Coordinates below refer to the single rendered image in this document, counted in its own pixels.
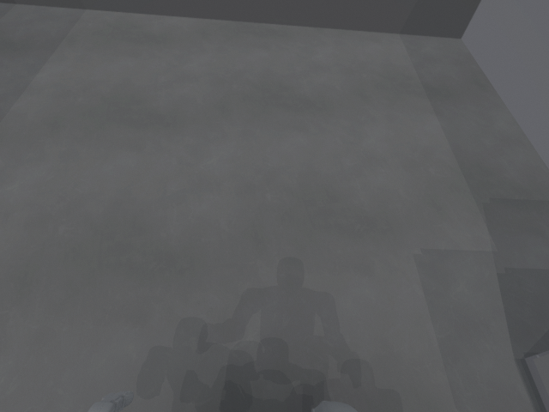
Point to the left robot hand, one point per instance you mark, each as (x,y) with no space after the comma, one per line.
(113,402)

